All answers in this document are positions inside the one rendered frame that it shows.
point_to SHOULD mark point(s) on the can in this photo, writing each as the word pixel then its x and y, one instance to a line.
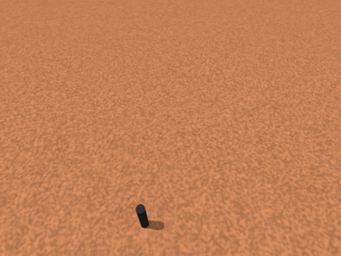
pixel 142 215

